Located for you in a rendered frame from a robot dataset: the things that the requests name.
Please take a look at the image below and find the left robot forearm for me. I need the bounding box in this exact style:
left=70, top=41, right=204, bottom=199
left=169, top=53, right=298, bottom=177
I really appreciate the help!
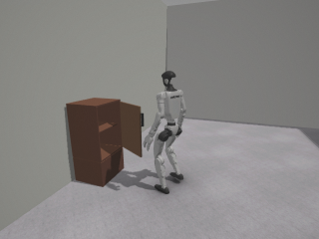
left=149, top=112, right=161, bottom=136

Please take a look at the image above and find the handle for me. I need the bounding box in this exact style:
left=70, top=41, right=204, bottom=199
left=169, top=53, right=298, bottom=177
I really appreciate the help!
left=141, top=113, right=145, bottom=126

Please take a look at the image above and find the right robot upper arm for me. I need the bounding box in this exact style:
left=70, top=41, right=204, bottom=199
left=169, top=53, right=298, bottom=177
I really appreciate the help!
left=178, top=90, right=186, bottom=114

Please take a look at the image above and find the left robot hand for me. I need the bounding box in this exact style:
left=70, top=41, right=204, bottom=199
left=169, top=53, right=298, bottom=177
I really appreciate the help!
left=143, top=135, right=154, bottom=151

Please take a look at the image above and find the left robot upper arm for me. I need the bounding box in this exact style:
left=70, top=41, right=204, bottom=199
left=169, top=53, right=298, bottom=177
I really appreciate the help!
left=156, top=92, right=166, bottom=120

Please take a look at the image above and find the robot torso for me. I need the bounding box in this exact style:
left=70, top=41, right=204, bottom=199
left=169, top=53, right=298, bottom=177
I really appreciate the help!
left=164, top=89, right=180, bottom=136

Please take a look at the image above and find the robot right thigh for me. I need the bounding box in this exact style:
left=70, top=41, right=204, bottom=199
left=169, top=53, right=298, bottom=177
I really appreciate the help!
left=164, top=127, right=182, bottom=154

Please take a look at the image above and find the cupboard door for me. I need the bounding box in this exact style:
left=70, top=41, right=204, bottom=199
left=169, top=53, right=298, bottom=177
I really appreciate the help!
left=120, top=102, right=143, bottom=157

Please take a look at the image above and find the right robot forearm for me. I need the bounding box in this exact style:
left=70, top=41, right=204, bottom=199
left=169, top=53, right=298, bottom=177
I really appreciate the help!
left=177, top=112, right=186, bottom=126

